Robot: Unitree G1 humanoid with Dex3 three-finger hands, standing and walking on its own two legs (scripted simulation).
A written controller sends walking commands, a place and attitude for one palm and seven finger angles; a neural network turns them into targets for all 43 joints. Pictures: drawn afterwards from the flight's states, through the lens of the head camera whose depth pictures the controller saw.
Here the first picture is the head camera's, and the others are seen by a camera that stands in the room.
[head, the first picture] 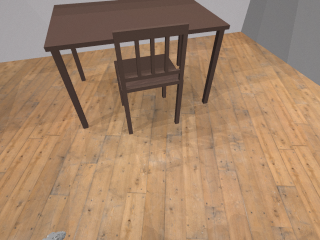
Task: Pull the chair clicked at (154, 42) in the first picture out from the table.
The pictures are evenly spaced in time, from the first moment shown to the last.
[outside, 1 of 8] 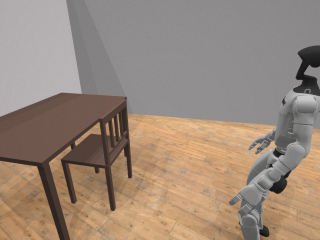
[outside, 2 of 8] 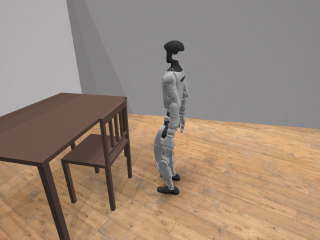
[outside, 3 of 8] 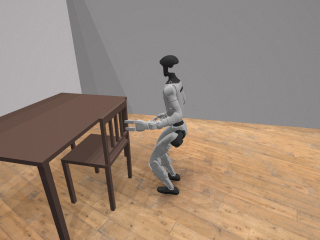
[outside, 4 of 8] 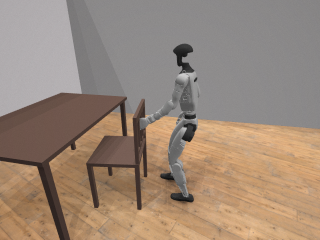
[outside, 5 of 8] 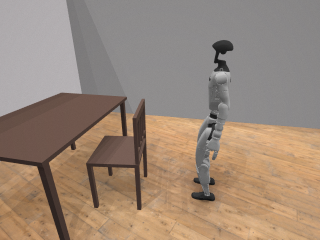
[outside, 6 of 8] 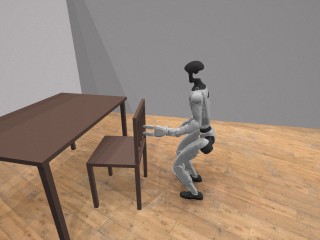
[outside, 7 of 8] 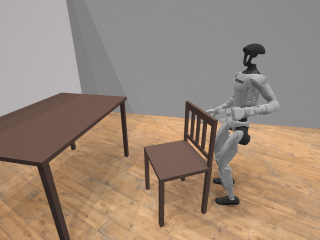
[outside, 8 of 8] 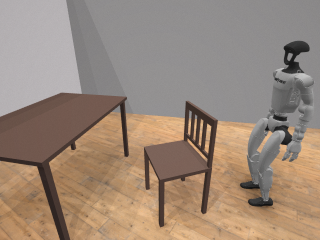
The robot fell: no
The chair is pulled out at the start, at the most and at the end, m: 0.00 0.66 0.66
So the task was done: yes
